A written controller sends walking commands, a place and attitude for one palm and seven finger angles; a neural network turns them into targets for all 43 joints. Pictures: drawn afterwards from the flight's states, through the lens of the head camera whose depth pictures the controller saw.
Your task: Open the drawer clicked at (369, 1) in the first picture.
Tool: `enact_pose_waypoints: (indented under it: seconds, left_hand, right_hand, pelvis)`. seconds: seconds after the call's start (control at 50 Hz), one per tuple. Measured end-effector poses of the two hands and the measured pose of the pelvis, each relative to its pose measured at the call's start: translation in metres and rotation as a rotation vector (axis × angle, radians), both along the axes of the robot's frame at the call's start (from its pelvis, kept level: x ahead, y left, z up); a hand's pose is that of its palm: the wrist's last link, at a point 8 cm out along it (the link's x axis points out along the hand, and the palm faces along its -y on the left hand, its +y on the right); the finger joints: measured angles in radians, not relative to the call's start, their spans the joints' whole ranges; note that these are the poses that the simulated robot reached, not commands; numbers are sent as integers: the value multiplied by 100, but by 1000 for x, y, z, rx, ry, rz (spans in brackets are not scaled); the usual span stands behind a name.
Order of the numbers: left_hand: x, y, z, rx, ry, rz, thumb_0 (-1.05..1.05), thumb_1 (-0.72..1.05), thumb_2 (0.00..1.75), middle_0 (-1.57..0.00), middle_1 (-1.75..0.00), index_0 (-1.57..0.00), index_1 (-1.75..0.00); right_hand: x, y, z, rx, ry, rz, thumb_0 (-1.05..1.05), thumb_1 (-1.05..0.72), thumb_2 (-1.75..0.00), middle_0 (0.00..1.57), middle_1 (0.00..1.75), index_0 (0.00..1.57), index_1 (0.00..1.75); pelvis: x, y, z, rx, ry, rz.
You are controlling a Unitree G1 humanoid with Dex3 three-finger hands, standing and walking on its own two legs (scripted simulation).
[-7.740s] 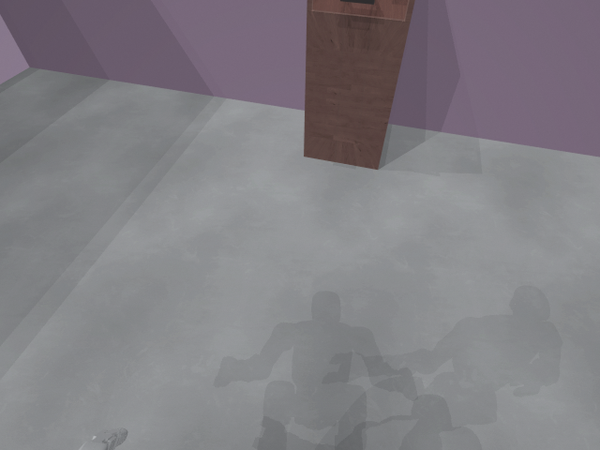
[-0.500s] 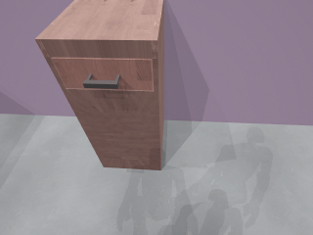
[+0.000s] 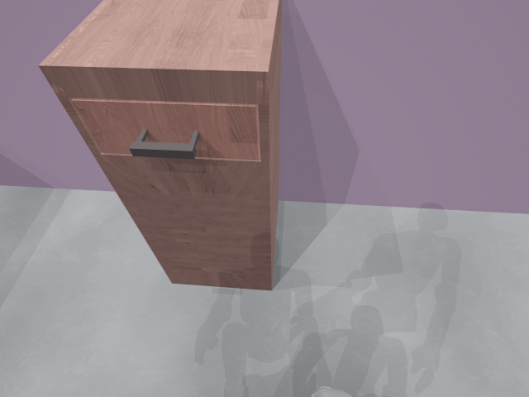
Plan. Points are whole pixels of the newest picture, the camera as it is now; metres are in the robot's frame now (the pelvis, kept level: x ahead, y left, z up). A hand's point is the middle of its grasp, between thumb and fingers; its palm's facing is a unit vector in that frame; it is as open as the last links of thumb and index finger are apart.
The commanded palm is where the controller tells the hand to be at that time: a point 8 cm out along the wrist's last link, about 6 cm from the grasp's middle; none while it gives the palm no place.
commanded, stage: shuffle to correct the standing spot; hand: left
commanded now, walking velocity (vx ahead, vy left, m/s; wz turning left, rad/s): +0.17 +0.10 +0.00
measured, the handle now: (166, 142) +0.56 +0.22 +0.04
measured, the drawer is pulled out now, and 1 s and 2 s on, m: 0.00 0.00 0.00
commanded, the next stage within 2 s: come to a stop and stand still in 0.36 s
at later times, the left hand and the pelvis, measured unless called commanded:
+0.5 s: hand out of the picture +0.07 +0.19 -0.17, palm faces +0.09 -0.98 -0.20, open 7.4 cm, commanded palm none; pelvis +0.10 +0.01 +0.00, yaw -2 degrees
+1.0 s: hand out of the picture +0.12 +0.17 -0.17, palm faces +0.00 -0.97 -0.22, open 7.3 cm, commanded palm none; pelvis +0.10 +0.00 +0.00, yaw -2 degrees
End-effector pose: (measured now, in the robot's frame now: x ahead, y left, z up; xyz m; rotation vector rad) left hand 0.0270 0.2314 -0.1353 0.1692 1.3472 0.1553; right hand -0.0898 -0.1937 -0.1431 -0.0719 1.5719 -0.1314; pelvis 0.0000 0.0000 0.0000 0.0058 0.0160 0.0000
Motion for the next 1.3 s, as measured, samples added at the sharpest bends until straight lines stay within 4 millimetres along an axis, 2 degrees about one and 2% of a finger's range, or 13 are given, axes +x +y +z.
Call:
enact_pose_waypoints:
  seconds: [0.08, 0.14, 0.18, 0.26, 0.36, 0.46, 0.54, 0.62, 0.7, 0.84, 1.0, 1.16, 1.3]
  left_hand:
    - [52, -8, 0, 33, -124, -18, 2, 93, 90, -20, -30, -19, -29]
    - [67, -17, 4, 40, -179, 14, 1, 92, 90, -20, -30, -19, -29]
    - [66, -22, 9, 38, -170, 34, 1, 92, 90, -20, -30, -19, -29]
    - [57, -20, 16, 47, -102, 47, 0, 96, 90, -20, -30, -20, -30]
    - [45, -20, 14, 9, -7, 49, 0, 94, 90, -20, -30, -20, -30]
    - [38, -8, 5, -15, 55, 80, 0, 92, 90, -20, -30, -20, -30]
    - [40, 12, -13, -12, 92, 101, 1, 91, 90, -20, -30, -20, -30]
    - [52, 21, -15, 6, 98, 81, 1, 91, 90, -20, -30, -19, -29]
    - [66, 19, -8, 9, 80, 51, 1, 91, 90, -20, -30, -19, -29]
    - [82, 2, 0, 25, 23, -9, 1, 92, 90, -20, -30, -19, -29]
    - [91, -10, 0, 12, -19, -15, 2, 94, 90, -20, -30, -20, -30]
    - [82, -24, 0, -12, 18, -3, 2, 94, 90, -20, -30, -20, -30]
    - [67, -41, -1, -44, 81, 21, 1, 92, 90, -20, -30, -19, -29]
  right_hand:
    - [9, -10, -14, 36, 52, -5, 0, -90, -89, 20, 30, 20, 30]
    - [37, -26, -21, 33, 46, 26, 1, -90, -89, 20, 30, 20, 30]
    - [68, -36, -19, 16, -3, 39, 1, -91, -89, 20, 30, 20, 30]
    - [140, -51, -5, -19, -158, 51, 1, -91, -89, 20, 30, 20, 30]
    - [215, -53, 11, -50, -320, 74, 0, -91, -90, 19, 30, 20, 30]
    - [268, -37, 17, -69, -406, 103, 0, -91, -90, 19, 30, 20, 30]
    - [291, -20, 10, -95, -439, 121, 0, -91, -90, 20, 30, 20, 30]
    - [289, -2, 7, -75, -413, 123, 0, -91, -90, 20, 30, 20, 30]
    - [278, 8, 0, -39, -382, 80, 0, -92, -89, 20, 30, 20, 30]
    - [250, -15, -10, -34, -343, 8, -1, -93, -89, 20, 30, 20, 30]
    - [197, -36, -4, -64, -221, -8, 0, -92, -90, 20, 30, 20, 30]
    - [158, -30, -2, -36, -94, -9, 0, -91, -90, 20, 30, 20, 30]
    - [155, -20, -2, -6, -56, -12, 1, -91, -90, 20, 30, 20, 30]
  pelvis:
    - [21, -13, -12, 25, -3, 6]
    - [33, -18, -12, 17, -22, 30]
    - [40, -20, -6, 18, -23, 34]
    - [54, -23, 7, 33, -11, 23]
    - [71, -16, 13, 42, -7, -11]
    - [90, 2, 9, 32, -18, -30]
    - [104, 19, -5, 17, -24, -24]
    - [106, 24, -6, 44, -23, -39]
    - [103, 23, -3, 42, -13, -43]
    - [94, 11, -3, 26, -13, -44]
    - [99, -5, 2, 19, -35, -32]
    - [103, -13, 6, 9, -34, -25]
    - [112, -16, 7, 10, -26, -23]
